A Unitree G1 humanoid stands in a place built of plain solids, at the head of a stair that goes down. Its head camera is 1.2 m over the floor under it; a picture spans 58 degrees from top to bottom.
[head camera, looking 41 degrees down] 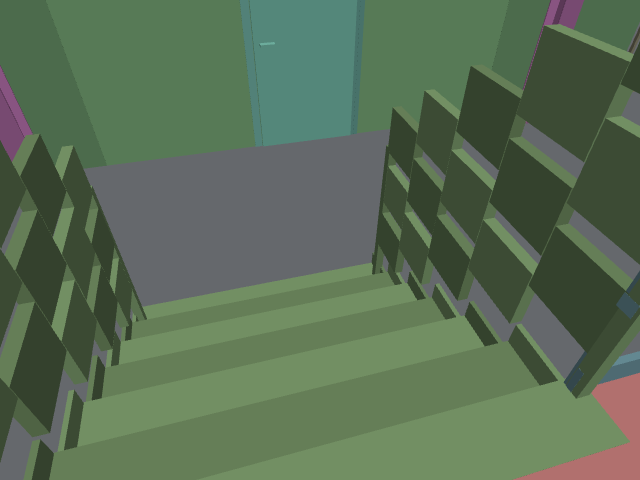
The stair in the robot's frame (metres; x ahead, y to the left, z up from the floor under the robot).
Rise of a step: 0.16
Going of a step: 0.26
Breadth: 1.62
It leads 15 degrees to the left of straight ahead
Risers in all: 7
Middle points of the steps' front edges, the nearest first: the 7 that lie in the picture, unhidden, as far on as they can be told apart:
0.53 -0.02 0.00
0.78 0.05 -0.16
1.03 0.12 -0.32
1.28 0.19 -0.48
1.53 0.26 -0.64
1.78 0.32 -0.80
2.03 0.39 -0.96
